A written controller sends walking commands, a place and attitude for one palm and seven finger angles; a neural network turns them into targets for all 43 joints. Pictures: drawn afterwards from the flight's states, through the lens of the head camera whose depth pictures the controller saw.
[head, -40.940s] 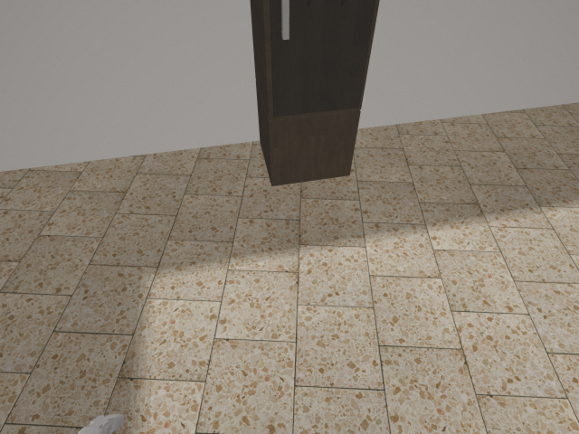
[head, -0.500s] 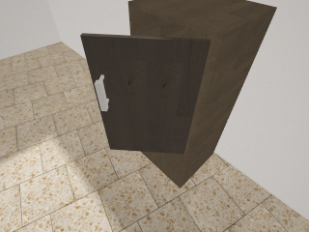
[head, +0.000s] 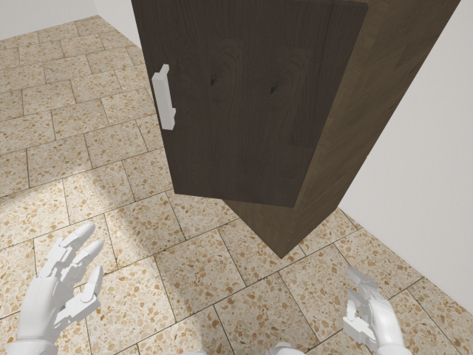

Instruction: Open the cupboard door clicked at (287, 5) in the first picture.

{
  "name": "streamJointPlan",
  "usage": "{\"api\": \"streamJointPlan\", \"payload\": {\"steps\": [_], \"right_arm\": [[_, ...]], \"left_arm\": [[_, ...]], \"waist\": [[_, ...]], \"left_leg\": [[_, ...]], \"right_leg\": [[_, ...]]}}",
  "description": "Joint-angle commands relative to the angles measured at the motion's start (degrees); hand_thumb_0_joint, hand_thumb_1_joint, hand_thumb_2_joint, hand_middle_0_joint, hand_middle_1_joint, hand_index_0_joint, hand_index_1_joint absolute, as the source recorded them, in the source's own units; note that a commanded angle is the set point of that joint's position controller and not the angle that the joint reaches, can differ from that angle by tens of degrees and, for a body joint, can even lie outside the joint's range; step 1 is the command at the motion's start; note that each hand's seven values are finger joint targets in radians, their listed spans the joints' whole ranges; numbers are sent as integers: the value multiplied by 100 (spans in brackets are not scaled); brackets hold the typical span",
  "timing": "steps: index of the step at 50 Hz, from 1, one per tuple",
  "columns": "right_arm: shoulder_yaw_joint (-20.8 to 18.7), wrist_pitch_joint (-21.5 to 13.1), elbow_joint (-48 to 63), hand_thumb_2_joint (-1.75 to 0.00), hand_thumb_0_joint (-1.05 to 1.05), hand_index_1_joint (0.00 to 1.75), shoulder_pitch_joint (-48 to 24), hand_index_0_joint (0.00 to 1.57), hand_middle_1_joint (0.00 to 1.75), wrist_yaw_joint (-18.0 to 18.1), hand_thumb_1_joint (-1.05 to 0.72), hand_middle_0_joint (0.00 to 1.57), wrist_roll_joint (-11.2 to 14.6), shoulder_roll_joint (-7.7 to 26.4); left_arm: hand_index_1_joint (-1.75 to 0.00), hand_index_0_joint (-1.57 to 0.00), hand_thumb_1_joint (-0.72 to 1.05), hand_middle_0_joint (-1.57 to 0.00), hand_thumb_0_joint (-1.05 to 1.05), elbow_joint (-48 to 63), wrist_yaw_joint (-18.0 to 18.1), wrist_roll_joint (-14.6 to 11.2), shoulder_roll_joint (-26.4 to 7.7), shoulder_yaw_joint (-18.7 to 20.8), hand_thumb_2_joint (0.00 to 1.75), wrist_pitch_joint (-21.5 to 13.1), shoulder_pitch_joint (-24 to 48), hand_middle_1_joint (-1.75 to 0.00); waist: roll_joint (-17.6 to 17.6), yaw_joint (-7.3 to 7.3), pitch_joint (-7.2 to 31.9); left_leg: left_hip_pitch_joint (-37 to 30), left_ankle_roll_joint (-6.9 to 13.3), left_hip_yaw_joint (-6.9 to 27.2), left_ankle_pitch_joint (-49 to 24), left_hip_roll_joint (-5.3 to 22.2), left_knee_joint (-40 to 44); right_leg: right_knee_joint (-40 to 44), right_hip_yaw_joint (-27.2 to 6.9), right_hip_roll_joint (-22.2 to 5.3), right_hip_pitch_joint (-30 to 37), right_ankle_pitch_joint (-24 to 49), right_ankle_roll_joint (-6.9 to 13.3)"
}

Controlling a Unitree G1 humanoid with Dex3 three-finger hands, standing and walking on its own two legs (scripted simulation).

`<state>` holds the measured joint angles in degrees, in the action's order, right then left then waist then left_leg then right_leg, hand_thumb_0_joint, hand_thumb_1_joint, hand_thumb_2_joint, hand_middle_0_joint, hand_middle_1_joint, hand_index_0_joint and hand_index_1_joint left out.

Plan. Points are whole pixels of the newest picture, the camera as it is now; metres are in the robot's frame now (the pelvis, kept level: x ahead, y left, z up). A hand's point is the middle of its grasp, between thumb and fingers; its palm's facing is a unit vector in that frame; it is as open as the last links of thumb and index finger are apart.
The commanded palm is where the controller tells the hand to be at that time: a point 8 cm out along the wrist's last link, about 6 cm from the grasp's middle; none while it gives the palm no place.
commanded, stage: raise the hand with hooked fingers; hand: left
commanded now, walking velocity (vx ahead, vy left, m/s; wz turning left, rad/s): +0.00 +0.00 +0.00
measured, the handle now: (166, 97) +0.58 +0.20 +0.10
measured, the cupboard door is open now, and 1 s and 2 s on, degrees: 42 42 42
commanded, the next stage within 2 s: move the hooked fingers beside the handle in 1.80 s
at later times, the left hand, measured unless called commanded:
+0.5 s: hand (90, 274) +0.22 +0.24 +0.04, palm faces -0.01 -1.00 -0.07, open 10.8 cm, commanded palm +0.19 +0.29 +0.05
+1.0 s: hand (69, 229) +0.27 +0.27 +0.08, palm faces +0.00 -1.00 -0.06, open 13.6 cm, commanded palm +0.24 +0.32 +0.09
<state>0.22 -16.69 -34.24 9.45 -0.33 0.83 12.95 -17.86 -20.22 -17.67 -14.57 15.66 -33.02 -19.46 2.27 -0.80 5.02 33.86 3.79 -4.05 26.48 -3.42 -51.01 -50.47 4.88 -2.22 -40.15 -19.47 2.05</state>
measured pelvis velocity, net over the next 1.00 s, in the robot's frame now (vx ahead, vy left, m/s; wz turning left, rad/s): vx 0.01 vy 0.01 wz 0.01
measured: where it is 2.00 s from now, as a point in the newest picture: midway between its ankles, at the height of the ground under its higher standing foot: outside the picture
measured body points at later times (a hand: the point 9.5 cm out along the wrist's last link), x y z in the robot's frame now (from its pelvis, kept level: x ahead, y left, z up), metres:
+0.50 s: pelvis +0.01 -0.01 -0.02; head +0.07 -0.01 +0.43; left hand +0.22 +0.29 +0.05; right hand +0.18 -0.25 -0.09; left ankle -0.01 +0.07 -0.69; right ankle +0.06 -0.10 -0.69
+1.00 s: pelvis +0.01 +0.01 +0.01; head +0.05 +0.01 +0.46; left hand +0.26 +0.33 +0.09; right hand +0.19 -0.23 -0.06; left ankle -0.01 +0.07 -0.69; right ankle +0.06 -0.10 -0.69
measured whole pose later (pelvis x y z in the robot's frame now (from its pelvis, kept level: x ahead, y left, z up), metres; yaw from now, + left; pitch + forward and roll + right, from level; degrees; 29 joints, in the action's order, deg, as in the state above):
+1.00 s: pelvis +0.01 +0.01 +0.01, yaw +1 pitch +8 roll -3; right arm 3.4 -14.2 -31.0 16.1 4.0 3.1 15.6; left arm -14.7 -28.6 -21.2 -23.4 22.0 -12.5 -5.7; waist -2.1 -0.9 4.9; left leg 31.0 4.2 -1.4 27.6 -1.6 -50.4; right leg -45.4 7.3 -0.1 -34.7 -18.8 1.7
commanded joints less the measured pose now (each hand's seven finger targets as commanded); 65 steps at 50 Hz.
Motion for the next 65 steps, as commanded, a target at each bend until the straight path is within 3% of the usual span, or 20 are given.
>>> {"api": "streamJointPlan", "payload": {"steps": [1,3,4,6,9,10,13,16,20,26,29,33,35,38,41,45,49,53,60,65], "right_arm": [[-425,-481,1122,-90,0,30,-251,20,30,41,-90,20,90,1104],[-408,-455,1228,-90,0,30,-105,20,30,102,-90,20,65,1134],[-391,-424,1292,-90,0,30,-48,20,30,122,-90,20,66,1087],[-369,-394,1218,-90,0,30,56,20,30,177,-90,20,98,1018],[-377,-317,1038,-90,0,30,192,20,30,255,-90,20,102,992],[-386,-298,1034,-90,0,30,201,20,30,263,-90,20,120,952],[-356,-166,1040,-90,0,30,141,20,30,319,-90,20,172,964],[-338,-101,1165,-90,0,30,116,20,30,370,-90,20,215,1026],[-282,-139,1273,-90,0,30,189,20,30,402,-90,20,205,981],[-216,-190,1152,-90,0,30,321,20,30,395,-90,20,192,1009],[-196,-167,1159,-90,0,30,378,20,30,402,-90,20,226,1079],[-168,-169,1220,-90,0,30,370,20,30,454,-90,20,239,1140],[-156,-159,1213,-90,0,30,402,20,30,471,-90,20,245,1108],[-102,-168,1205,-90,0,30,378,20,30,477,-90,20,221,1104],[-97,-132,1159,-90,0,30,398,20,30,486,-90,20,252,1097],[-95,-92,1140,-90,0,30,441,20,30,496,-90,20,277,1134],[-79,-68,1113,-90,0,30,471,20,30,524,-90,20,257,1166],[-56,-56,1062,-90,0,30,456,20,30,561,-90,20,215,1147],[-50,66,983,-90,0,30,510,20,30,587,-90,20,247,1147],[-48,140,1000,-90,0,30,520,20,30,599,-90,20,254,1183]], "left_arm": [[-54,-23,53,-23,0,1057,-1208,-394,-1342,758,74,-861,164,-54],[-57,-23,48,-23,0,2004,-1263,-646,-1715,1077,72,-633,554,-57],[-58,-23,46,-23,0,2476,-1241,-763,-1688,1093,71,-494,584,-58],[-62,-24,41,-24,0,2887,-1045,-876,-1471,1057,69,-223,310,-62],[-66,-24,34,-24,0,2934,-773,-754,-1297,950,66,227,291,-66],[-68,-24,32,-24,0,2872,-728,-685,-1165,843,65,382,81,-68],[-72,-25,25,-25,0,2097,-791,-551,-1140,789,62,921,-106,-72],[-76,-25,18,-25,0,1981,-932,-578,-1414,964,59,1201,-130,-76],[-82,-26,8,-26,0,2200,-931,-856,-1740,1420,55,1101,9,-82],[-92,-27,-6,-27,0,2038,-721,-806,-1707,1282,49,807,527,-92],[-96,-27,-13,-27,0,1943,-811,-684,-1767,1082,46,988,879,-96],[-102,-28,-22,-28,0,2003,-827,-607,-2106,1183,42,1231,1264,-102],[-105,-28,-27,-28,0,2073,-778,-605,-2195,1307,40,1241,1329,-105],[-110,-29,-34,-29,0,2051,-668,-655,-2241,1383,37,1256,1612,-110],[-114,-29,-41,-29,0,1674,-655,-659,-2006,1252,34,1383,1614,-114],[-120,-30,-50,-30,0,1431,-796,-544,-2024,1100,30,1660,1958,-120],[-120,-30,-50,-30,0,1363,-892,-502,-2212,1169,30,1785,2447,-120],[-120,-30,-50,-30,0,1481,-828,-500,-2541,1414,30,1731,3026,-120],[-120,-30,-50,-30,0,950,-971,-432,-2504,1315,30,1959,3365,-120],[-120,-30,-50,-30,0,757,-1064,-427,-2714,1400,30,2145,3853,-120]], "waist": [[-697,-186,1443],[-1146,-211,1997],[-1263,-219,2232],[-1228,-161,2081],[-803,-4,1730],[-845,12,1698],[-394,115,1186],[-178,62,1329],[-164,-82,1672],[-457,16,1237],[-670,94,1166],[-721,53,1063],[-726,13,1240],[-860,-42,1080],[-715,21,918],[-806,33,984],[-538,43,1048],[-752,-4,1135],[-1004,17,1172],[-791,25,1177]], "left_leg": [[985,-438,635,-330,123,-157],[678,-453,752,-951,210,-255],[457,-440,793,-1277,238,-240],[388,-398,791,-1965,279,-294],[518,-384,843,-2397,362,-352],[578,-358,815,-2363,347,-347],[986,-300,766,-1892,312,-291],[1125,-262,705,-1537,270,-190],[991,-258,670,-1585,275,-117],[887,-244,650,-1316,287,86],[663,-225,659,-1222,294,258],[450,-224,741,-1181,317,497],[248,-232,750,-1304,322,624],[102,-298,801,-1378,322,760],[5,-326,793,-1378,334,894],[-271,-371,811,-1662,341,1022],[-478,-407,884,-1962,371,1132],[-747,-493,926,-2225,366,1210],[-1114,-564,942,-2739,419,1366],[-1212,-561,969,-2736,422,1494]], "right_leg": [[-259,-662,132,198,-865,129],[-472,-623,212,382,-280,135],[-443,-585,234,557,19,109],[-394,-476,281,733,640,72],[-356,-335,350,721,1088,46],[-291,-332,321,765,1128,11],[-55,-367,301,836,897,-19],[208,-507,173,1111,571,-104],[367,-671,136,1553,611,-108],[532,-628,176,1299,120,-78],[633,-580,186,1261,46,-62],[743,-477,215,1360,-2,-19],[767,-405,224,1503,189,-26],[765,-291,286,1510,294,24],[850,-218,277,1458,385,-16],[915,-186,274,1532,698,-3],[979,-155,308,1658,926,10],[1007,-147,321,1765,1070,51],[1168,-124,286,1774,1279,29],[1304,-118,296,1894,1316,29]]}}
